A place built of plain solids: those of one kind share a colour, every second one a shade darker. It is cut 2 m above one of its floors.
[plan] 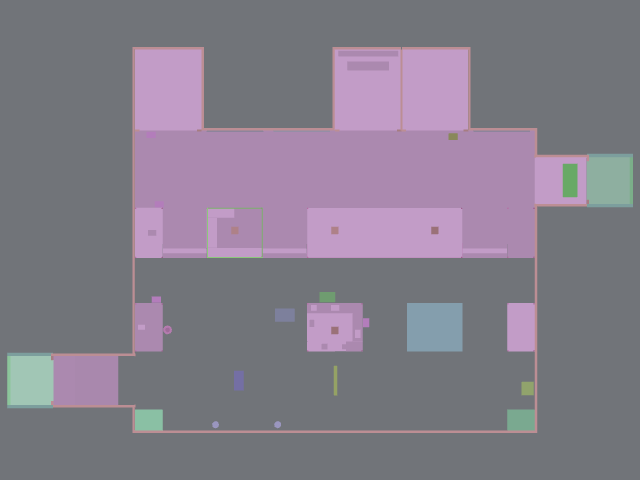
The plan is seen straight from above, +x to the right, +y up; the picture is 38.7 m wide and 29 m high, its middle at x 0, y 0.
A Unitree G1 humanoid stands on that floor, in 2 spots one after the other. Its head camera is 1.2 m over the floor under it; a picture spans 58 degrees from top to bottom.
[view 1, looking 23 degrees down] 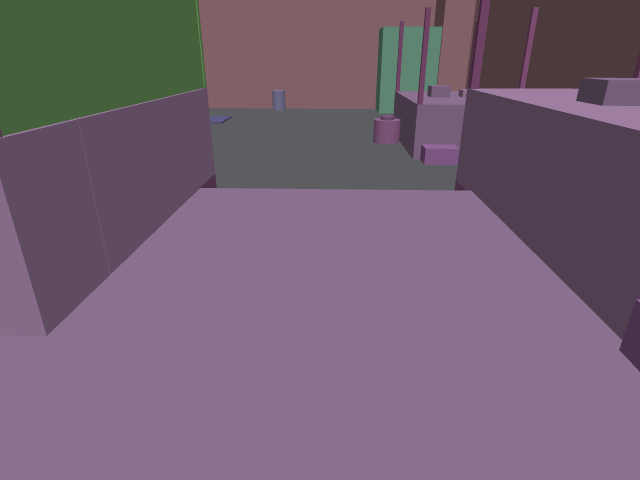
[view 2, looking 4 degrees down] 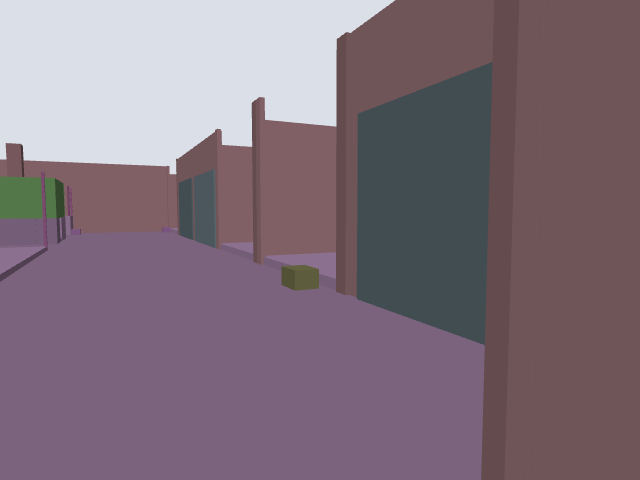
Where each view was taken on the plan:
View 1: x -8.16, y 3.59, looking -88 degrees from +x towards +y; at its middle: piece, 3.07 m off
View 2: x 14.21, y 3.59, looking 154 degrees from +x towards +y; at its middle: wall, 10.29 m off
